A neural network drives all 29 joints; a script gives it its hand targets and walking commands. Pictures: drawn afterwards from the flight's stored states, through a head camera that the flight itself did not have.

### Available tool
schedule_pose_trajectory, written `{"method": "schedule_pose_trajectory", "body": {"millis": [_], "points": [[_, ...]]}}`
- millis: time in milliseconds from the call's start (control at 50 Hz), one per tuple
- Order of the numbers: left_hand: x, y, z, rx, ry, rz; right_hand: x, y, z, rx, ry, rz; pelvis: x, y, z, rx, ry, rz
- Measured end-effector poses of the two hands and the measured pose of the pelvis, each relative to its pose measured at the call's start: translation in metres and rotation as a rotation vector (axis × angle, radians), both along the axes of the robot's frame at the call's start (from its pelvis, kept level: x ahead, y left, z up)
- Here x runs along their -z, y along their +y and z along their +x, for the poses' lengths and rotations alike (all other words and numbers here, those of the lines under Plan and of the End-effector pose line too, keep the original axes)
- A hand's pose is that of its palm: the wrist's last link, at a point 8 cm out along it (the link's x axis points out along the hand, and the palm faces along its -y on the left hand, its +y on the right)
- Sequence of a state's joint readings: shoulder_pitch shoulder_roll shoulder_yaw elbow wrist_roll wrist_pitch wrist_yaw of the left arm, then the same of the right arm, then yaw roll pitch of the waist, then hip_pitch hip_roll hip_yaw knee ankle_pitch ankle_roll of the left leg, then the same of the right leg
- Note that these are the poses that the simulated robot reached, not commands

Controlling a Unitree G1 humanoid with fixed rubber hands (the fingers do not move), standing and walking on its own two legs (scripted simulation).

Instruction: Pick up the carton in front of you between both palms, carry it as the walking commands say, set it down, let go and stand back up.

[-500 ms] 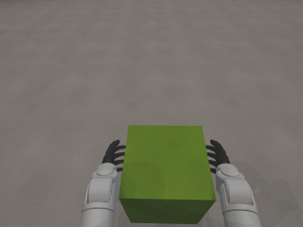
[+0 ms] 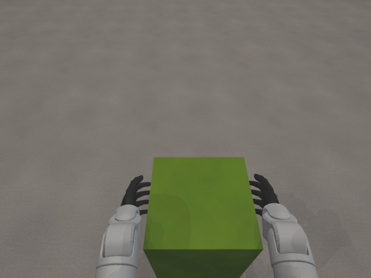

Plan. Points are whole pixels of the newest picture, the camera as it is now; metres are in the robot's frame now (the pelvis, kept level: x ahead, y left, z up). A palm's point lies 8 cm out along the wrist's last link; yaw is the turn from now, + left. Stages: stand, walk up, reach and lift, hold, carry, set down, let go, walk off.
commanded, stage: hold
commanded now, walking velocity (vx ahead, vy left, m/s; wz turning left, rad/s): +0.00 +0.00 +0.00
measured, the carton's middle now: (198, 220) +0.29 +0.01 -0.05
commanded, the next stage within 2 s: set down in 0.10 s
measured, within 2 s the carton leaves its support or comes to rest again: neither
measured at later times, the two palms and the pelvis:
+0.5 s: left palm (145, 197) +0.34 +0.15 -0.03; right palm (266, 210) +0.31 -0.15 -0.02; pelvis -0.02 +0.04 -0.02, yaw -7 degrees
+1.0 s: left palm (151, 213) +0.39 +0.16 -0.22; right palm (244, 219) +0.38 -0.14 -0.21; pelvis -0.05 +0.03 -0.14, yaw -9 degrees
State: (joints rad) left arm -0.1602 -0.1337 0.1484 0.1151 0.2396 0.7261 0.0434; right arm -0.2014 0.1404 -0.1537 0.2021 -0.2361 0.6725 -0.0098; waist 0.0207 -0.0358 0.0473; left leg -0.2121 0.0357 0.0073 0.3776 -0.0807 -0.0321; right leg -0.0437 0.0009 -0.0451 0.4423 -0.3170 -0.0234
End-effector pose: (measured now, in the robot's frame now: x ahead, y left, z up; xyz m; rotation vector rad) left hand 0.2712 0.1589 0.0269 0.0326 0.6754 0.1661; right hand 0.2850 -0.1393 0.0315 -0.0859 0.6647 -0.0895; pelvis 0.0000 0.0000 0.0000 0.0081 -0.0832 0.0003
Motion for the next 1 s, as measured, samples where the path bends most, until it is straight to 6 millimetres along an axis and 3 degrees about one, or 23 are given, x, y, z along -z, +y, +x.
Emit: {"method": "schedule_pose_trajectory", "body": {"millis": [180, 400, 520, 740, 1000], "points": [[-0.002, -0.016, 0.014, 0.111, -0.007, -0.002, -0.004, -0.016, -0.018, 0.113, -0.006, -0.003, -0.002, 0.014, -0.006, 0.067, -0.034, -0.005], [0.021, -0.009, 0.05, 0.085, 0.028, -0.071, 0.018, -0.007, 0.011, 0.144, 0.026, 0.004, 0.009, 0.037, -0.016, 0.117, 0.02, -0.005], [0.067, -0.014, 0.069, 0.118, 0.048, -0.051, 0.061, -0.011, 0.026, 0.148, 0.048, -0.02, 0.023, 0.045, -0.025, 0.124, 0.158, -0.004], [0.19, -0.006, 0.083, 0.086, 0.003, -0.048, 0.179, -0.005, 0.054, 0.132, 0.006, 0.012, 0.075, 0.043, -0.043, 0.12, 0.52, -0.003], [0.248, -0.003, 0.12, 0.071, -0.01, -0.069, 0.237, -0.002, 0.09, 0.164, -0.007, 0.06, 0.141, 0.032, -0.046, 0.132, 0.748, 0.011]]}}
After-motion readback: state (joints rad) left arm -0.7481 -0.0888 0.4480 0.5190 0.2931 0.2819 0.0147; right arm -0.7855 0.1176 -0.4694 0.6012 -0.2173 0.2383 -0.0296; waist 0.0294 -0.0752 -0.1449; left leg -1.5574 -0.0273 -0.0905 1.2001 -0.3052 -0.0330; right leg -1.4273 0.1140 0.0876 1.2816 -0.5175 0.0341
